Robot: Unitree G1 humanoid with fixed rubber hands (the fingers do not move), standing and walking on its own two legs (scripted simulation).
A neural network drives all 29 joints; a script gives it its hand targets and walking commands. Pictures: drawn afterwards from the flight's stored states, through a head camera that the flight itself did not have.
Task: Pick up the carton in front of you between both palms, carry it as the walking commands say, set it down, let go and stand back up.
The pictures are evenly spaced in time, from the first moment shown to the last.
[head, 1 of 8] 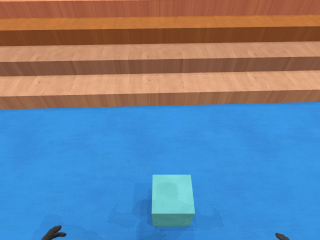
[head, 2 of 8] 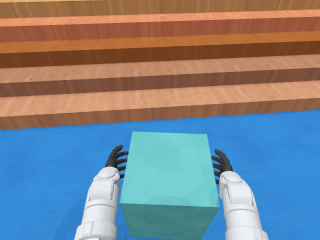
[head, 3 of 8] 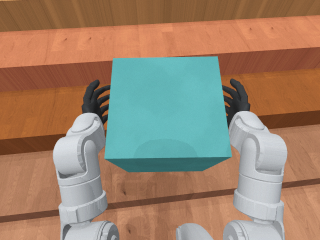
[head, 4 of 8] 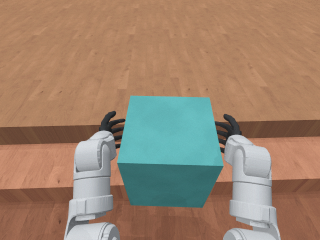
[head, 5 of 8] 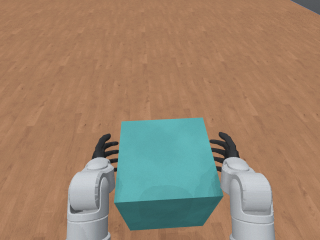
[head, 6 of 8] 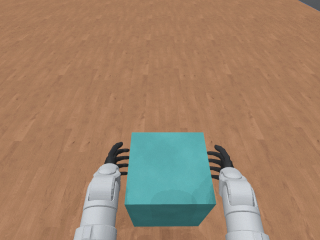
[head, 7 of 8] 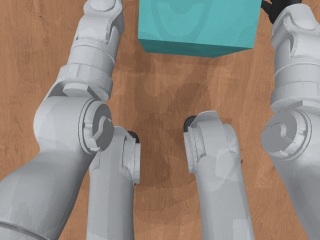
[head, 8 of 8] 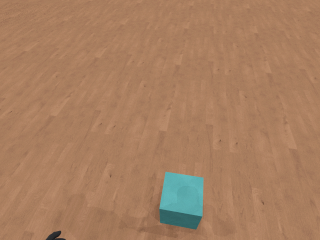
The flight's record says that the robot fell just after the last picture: no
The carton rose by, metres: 2.28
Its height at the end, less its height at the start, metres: +1.53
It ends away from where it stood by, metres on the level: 7.26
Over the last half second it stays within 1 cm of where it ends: yes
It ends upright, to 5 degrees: yes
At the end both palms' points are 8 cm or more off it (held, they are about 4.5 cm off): yes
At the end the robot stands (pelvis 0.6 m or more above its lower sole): yes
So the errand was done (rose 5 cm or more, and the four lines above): yes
